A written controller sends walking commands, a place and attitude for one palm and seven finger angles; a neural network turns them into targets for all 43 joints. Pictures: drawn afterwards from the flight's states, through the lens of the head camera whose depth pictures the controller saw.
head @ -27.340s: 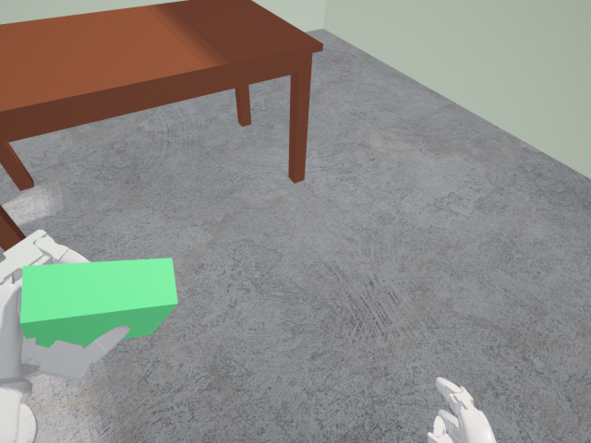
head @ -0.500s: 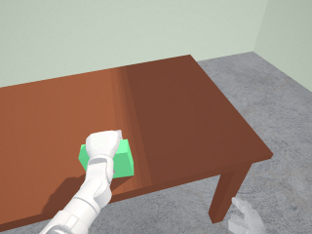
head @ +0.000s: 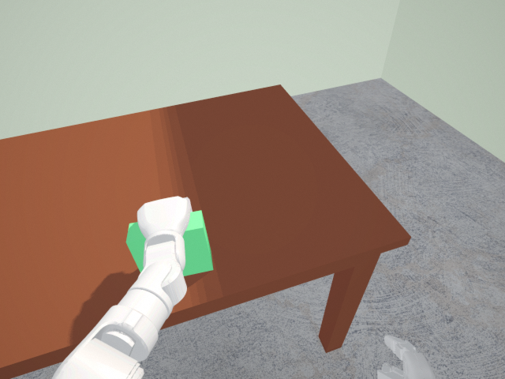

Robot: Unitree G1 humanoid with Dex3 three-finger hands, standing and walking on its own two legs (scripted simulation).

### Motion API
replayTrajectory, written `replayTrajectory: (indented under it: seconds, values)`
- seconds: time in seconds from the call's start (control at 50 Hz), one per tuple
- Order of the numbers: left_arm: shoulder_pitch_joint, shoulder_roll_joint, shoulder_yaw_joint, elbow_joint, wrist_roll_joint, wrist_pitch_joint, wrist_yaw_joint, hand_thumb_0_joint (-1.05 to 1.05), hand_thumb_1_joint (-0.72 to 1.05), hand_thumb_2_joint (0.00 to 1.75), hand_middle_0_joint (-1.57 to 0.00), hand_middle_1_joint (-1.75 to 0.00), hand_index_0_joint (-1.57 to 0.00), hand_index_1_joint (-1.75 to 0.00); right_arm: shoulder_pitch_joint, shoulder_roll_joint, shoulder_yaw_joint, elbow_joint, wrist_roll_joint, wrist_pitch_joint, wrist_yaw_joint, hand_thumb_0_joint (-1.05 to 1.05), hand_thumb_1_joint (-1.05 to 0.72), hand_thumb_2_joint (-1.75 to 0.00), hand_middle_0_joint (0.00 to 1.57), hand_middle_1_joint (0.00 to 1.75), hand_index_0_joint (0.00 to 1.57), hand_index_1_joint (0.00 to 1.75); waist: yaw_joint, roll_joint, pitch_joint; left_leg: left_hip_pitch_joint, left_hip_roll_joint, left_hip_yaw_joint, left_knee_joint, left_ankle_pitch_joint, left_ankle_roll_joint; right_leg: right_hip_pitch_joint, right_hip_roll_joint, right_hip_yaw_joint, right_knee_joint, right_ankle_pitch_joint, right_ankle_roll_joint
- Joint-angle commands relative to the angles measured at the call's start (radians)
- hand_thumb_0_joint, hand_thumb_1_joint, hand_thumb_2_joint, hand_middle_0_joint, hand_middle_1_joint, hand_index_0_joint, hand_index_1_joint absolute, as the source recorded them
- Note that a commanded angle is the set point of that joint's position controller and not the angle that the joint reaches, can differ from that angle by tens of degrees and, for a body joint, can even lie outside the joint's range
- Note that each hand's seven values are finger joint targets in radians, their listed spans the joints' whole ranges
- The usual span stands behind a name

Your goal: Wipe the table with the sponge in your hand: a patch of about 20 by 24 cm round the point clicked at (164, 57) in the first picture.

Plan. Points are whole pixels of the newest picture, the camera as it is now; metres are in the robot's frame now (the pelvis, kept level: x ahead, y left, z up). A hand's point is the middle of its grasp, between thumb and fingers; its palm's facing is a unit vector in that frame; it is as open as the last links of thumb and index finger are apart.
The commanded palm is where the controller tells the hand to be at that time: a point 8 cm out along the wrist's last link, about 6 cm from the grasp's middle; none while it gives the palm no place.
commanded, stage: wipe forward along the third lane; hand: left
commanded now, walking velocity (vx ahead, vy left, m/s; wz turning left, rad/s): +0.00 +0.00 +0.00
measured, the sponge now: (175, 254) +0.34 +0.19 -0.01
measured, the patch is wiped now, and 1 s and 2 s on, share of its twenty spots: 0.95 0.95 0.95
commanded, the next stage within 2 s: wipe back along the third lane in 1.30 s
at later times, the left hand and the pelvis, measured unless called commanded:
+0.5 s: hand (175, 214) +0.41 +0.20 +0.03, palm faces -0.11 -0.01 -0.99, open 9.4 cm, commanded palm +0.39 +0.20 +0.06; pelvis -0.01 -0.01 -0.01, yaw -1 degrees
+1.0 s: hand (173, 198) +0.45 +0.22 +0.03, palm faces -0.11 -0.01 -0.99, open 9.4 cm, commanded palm +0.44 +0.22 +0.06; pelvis +0.00 +0.00 -0.01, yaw -1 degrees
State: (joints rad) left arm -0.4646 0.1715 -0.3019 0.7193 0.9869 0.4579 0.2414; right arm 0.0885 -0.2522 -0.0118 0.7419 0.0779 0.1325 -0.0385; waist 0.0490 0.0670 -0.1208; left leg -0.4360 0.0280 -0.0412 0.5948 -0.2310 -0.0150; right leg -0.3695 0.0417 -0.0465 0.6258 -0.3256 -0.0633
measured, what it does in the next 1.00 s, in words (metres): stands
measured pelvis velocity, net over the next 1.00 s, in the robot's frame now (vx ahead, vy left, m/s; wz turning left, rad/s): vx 0.00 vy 0.00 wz -0.02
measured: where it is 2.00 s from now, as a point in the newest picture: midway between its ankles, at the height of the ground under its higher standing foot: outside the picture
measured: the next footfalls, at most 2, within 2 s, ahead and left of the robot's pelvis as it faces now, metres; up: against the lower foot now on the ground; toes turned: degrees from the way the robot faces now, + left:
none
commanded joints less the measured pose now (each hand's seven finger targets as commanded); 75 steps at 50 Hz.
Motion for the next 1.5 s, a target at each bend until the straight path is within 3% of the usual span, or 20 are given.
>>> replayTrajectory:
  seconds: [0.0,0.04,0.12,0.14,0.22,0.24,0.28,0.32,0.34,0.4,0.56,0.68,0.74,0.88,1.08,1.14,1.22,1.36,1.44,1.48]
  values:
    - [-0.354,0.156,0.064,-0.001,0.030,-0.034,0.044,0.00,0.10,1.30,-1.20,-1.60,-1.20,-1.60,-0.109,-0.099,-0.022,-0.140,-0.002,-0.039,-0.015,0.00,-0.90,-0.90,0.20,0.30,0.20,0.30,-0.053,-0.180,-0.096,0.041,-0.060,0.049,-0.029,-0.043,0.055,-0.042,-0.028,0.095,-0.166,0.103,0.025]
    - [-0.362,0.191,0.102,0.028,0.037,-0.042,0.047,0.00,0.10,1.30,-1.20,-1.60,-1.20,-1.60,-0.091,-0.102,-0.025,-0.137,-0.004,-0.038,-0.015,0.00,-0.90,-0.90,0.20,0.30,0.20,0.30,-0.042,-0.152,-0.112,0.030,-0.058,0.041,-0.030,-0.039,0.052,-0.047,-0.024,0.097,-0.159,0.102,0.018]
    - [-0.393,0.194,0.095,0.065,0.031,-0.058,0.055,0.00,0.10,1.30,-1.20,-1.60,-1.20,-1.60,-0.064,-0.103,-0.029,-0.140,-0.003,-0.039,-0.017,0.00,-0.90,-0.90,0.20,0.30,0.20,0.30,-0.058,-0.165,-0.138,0.005,-0.053,0.052,-0.011,-0.047,0.055,-0.049,-0.030,0.095,-0.154,0.094,0.030]
    - [-0.413,0.243,0.137,0.075,0.027,-0.061,0.057,0.00,0.10,1.30,-1.20,-1.60,-1.20,-1.60,-0.060,-0.106,-0.029,-0.136,-0.003,-0.038,-0.020,0.00,-0.90,-0.90,0.20,0.30,0.20,0.30,-0.055,-0.177,-0.148,-0.006,-0.051,0.044,-0.013,-0.050,0.055,-0.043,-0.028,0.105,-0.156,0.084,0.030]
    - [-0.484,0.241,0.111,0.124,0.031,-0.068,0.064,0.00,0.10,1.30,-1.20,-1.60,-1.20,-1.60,-0.026,-0.109,-0.028,-0.123,-0.003,-0.045,-0.021,0.00,-0.90,-0.90,0.20,0.30,0.20,0.30,-0.081,-0.147,-0.135,-0.029,-0.048,0.048,0.000,-0.071,0.058,-0.079,-0.032,0.104,-0.157,0.046,0.035]
    - [-0.501,0.283,0.151,0.135,0.031,-0.071,0.065,0.00,0.10,1.30,-1.20,-1.60,-1.20,-1.60,-0.018,-0.112,-0.030,-0.122,-0.004,-0.046,-0.022,0.00,-0.90,-0.90,0.20,0.30,0.20,0.30,-0.078,-0.166,-0.151,-0.036,-0.046,0.040,-0.003,-0.067,0.058,-0.071,-0.027,0.104,-0.156,0.042,0.036]
    - [-0.532,0.262,0.120,0.163,0.034,-0.077,0.066,0.00,0.10,1.30,-1.20,-1.60,-1.20,-1.60,0.002,-0.112,-0.031,-0.114,-0.003,-0.049,-0.022,0.00,-0.90,-0.90,0.20,0.30,0.20,0.30,-0.095,-0.151,-0.149,-0.044,-0.044,0.047,0.010,-0.072,0.061,-0.089,-0.031,0.103,-0.151,0.042,0.040]
    - [-0.533,0.262,0.125,0.183,0.032,-0.079,0.069,0.00,0.10,1.30,-1.20,-1.60,-1.20,-1.60,0.017,-0.112,-0.033,-0.109,-0.005,-0.051,-0.016,0.00,-0.90,-0.90,0.20,0.30,0.20,0.30,-0.091,-0.127,-0.179,-0.042,-0.041,0.046,0.016,-0.061,0.060,-0.084,-0.030,0.100,-0.139,0.070,0.036]
    - [-0.529,0.276,0.152,0.184,0.023,-0.083,0.069,0.00,0.10,1.30,-1.20,-1.60,-1.20,-1.60,0.023,-0.111,-0.036,-0.112,-0.005,-0.052,-0.015,0.00,-0.90,-0.90,0.20,0.30,0.20,0.30,-0.085,-0.155,-0.207,-0.048,-0.041,0.041,0.016,-0.046,0.061,-0.060,-0.027,0.101,-0.138,0.097,0.038]
    - [-0.534,0.267,0.133,0.206,0.033,-0.092,0.073,0.00,0.10,1.30,-1.20,-1.60,-1.20,-1.60,0.048,-0.113,-0.038,-0.104,-0.007,-0.053,-0.010,0.00,-0.90,-0.90,0.20,0.30,0.20,0.30,-0.101,-0.140,-0.204,-0.061,-0.039,0.047,0.031,-0.038,0.064,-0.066,-0.030,0.106,-0.131,0.138,0.042]
    - [-0.603,0.373,0.187,0.250,0.041,-0.104,0.080,0.00,0.10,1.30,-1.20,-1.60,-1.20,-1.60,0.085,-0.130,-0.038,-0.093,-0.007,-0.061,-0.011,0.00,-0.90,-0.90,0.20,0.30,0.20,0.30,-0.123,-0.163,-0.185,-0.115,-0.037,0.042,0.042,-0.065,0.069,-0.087,-0.026,0.114,-0.136,0.090,0.049]
    - [-0.641,0.365,0.175,0.290,0.048,-0.098,0.081,0.00,0.10,1.30,-1.20,-1.60,-1.20,-1.60,0.110,-0.128,-0.038,-0.090,-0.008,-0.066,-0.004,0.00,-0.90,-0.90,0.20,0.30,0.20,0.30,-0.132,-0.122,-0.220,-0.112,-0.034,0.045,0.055,-0.050,0.069,-0.099,-0.024,0.103,-0.118,0.124,0.049]
    - [-0.666,0.423,0.218,0.294,0.054,-0.101,0.081,0.00,0.10,1.30,-1.20,-1.60,-1.20,-1.60,0.126,-0.134,-0.040,-0.085,-0.010,-0.066,-0.002,0.00,-0.90,-0.90,0.20,0.30,0.20,0.30,-0.129,-0.111,-0.269,-0.117,-0.032,0.041,0.065,-0.011,0.068,-0.067,-0.023,0.104,-0.101,0.198,0.046]
    - [-0.700,0.401,0.185,0.329,0.066,-0.092,0.078,0.00,0.10,1.30,-1.20,-1.60,-1.20,-1.60,0.151,-0.136,-0.038,-0.084,-0.013,-0.066,0.003,0.00,-0.90,-0.90,0.20,0.30,0.20,0.30,-0.151,-0.095,-0.245,-0.124,-0.032,0.045,0.071,-0.020,0.071,-0.113,-0.017,0.088,-0.099,0.186,0.049]
    - [-0.788,0.506,0.236,0.399,0.088,-0.087,0.075,0.00,0.10,1.30,-1.20,-1.60,-1.20,-1.60,0.208,-0.147,-0.039,-0.069,-0.020,-0.072,0.004,0.00,-0.90,-0.90,0.20,0.30,0.20,0.30,-0.165,-0.074,-0.305,-0.153,-0.028,0.049,0.098,-0.002,0.073,-0.115,-0.010,0.082,-0.073,0.210,0.049]
    - [-0.789,0.508,0.245,0.395,0.096,-0.089,0.066,0.00,0.10,1.30,-1.20,-1.60,-1.20,-1.60,0.220,-0.148,-0.041,-0.072,-0.024,-0.070,0.009,0.00,-0.90,-0.90,0.20,0.30,0.20,0.30,-0.159,-0.059,-0.349,-0.151,-0.027,0.048,0.103,0.036,0.071,-0.096,-0.007,0.077,-0.057,0.274,0.045]
    - [-0.793,0.495,0.223,0.416,0.103,-0.087,0.063,0.00,0.10,1.30,-1.20,-1.60,-1.20,-1.60,0.237,-0.148,-0.041,-0.072,-0.023,-0.068,0.016,0.00,-0.90,-0.90,0.20,0.30,0.20,0.30,-0.171,-0.055,-0.310,-0.154,-0.025,0.050,0.100,0.016,0.070,-0.135,-0.002,0.066,-0.064,0.233,0.046]
    - [-0.885,0.547,0.249,0.462,0.109,-0.084,0.067,0.00,0.10,1.30,-1.20,-1.60,-1.20,-1.60,0.271,-0.162,-0.045,-0.050,-0.028,-0.075,0.014,0.00,-0.90,-0.90,0.20,0.30,0.20,0.30,-0.195,-0.072,-0.299,-0.157,-0.016,0.040,0.098,0.007,0.072,-0.191,0.010,0.044,-0.052,0.180,0.044]
    - [-0.760,0.473,0.249,0.445,0.096,-0.096,0.057,0.00,0.10,1.30,-1.20,-1.60,-1.20,-1.60,0.273,-0.149,-0.056,-0.065,-0.033,-0.077,0.029,0.00,-0.90,-0.90,0.20,0.30,0.20,0.30,-0.146,-0.031,-0.395,-0.091,-0.015,0.042,0.097,0.093,0.067,-0.149,0.016,0.035,-0.038,0.256,0.033]
    - [-0.730,0.404,0.206,0.430,0.088,-0.098,0.058,0.00,0.10,1.30,-1.20,-1.60,-1.20,-1.60,0.271,-0.141,-0.059,-0.073,-0.032,-0.072,0.034,0.00,-0.90,-0.90,0.20,0.30,0.20,0.30,-0.151,-0.048,-0.375,-0.073,-0.012,0.043,0.095,0.102,0.067,-0.165,0.020,0.024,-0.040,0.253,0.035]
